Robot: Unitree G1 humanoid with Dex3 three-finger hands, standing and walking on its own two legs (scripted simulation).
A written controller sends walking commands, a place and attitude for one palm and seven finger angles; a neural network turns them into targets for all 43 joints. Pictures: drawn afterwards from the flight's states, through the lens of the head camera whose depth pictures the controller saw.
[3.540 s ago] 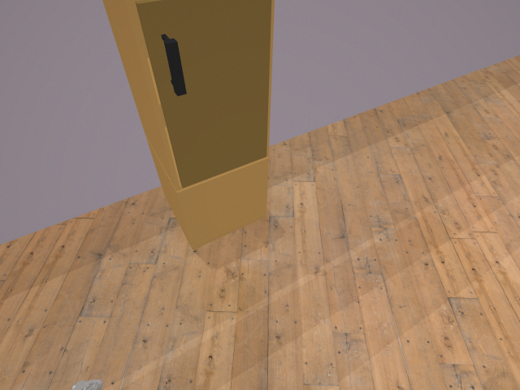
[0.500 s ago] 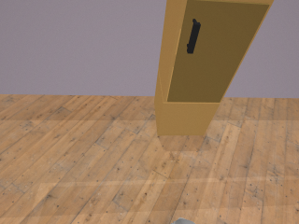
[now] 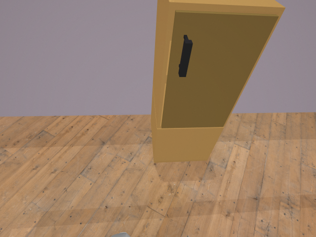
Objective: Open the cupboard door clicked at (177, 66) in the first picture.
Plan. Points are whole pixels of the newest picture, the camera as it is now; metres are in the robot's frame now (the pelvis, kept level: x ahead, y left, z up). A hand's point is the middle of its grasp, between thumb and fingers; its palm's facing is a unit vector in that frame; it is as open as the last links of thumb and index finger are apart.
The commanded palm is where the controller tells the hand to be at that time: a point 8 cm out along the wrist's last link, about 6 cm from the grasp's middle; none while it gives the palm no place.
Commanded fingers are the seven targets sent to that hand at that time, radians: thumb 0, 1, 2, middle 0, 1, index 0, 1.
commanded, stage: take the last steps up to it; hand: left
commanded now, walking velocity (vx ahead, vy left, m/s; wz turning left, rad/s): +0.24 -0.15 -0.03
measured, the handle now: (183, 56) +0.69 -0.05 +0.12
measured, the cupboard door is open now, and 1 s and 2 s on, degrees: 0 0 0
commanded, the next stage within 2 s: come to a stop and stand still in 0.20 s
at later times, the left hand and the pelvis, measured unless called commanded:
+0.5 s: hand (121, 204) +0.25 +0.12 -0.18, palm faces -0.06 -0.98 -0.20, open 7.4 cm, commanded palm none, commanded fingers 0.00 0.90 0.90 -0.20 -0.30 -0.20 -0.30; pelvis +0.18 -0.06 +0.00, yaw -2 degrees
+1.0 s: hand (97, 217) +0.21 +0.19 -0.18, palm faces +0.08 -0.97 -0.23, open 7.3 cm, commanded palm none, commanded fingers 0.00 0.90 0.90 -0.20 -0.30 -0.20 -0.30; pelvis +0.13 -0.02 -0.01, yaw +0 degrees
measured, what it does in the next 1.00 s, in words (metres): walks ahead: left foot, then right foot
